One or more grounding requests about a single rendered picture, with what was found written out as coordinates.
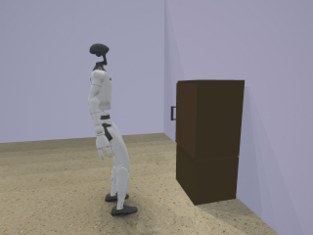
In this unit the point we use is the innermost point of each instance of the robot right forearm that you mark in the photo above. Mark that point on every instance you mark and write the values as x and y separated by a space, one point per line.
96 116

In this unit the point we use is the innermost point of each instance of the handle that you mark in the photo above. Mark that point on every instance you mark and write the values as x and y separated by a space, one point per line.
172 113

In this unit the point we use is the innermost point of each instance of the robot right upper arm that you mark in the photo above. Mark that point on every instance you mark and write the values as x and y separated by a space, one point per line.
98 78

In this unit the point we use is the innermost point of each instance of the robot head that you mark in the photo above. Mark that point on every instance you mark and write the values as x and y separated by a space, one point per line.
99 50

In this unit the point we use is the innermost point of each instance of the cupboard door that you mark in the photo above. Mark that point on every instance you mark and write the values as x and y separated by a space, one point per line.
186 116

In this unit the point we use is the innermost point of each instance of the right robot hand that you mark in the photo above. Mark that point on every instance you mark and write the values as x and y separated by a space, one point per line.
103 142

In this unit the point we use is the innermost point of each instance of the humanoid robot torso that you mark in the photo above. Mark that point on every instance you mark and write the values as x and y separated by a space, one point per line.
105 98

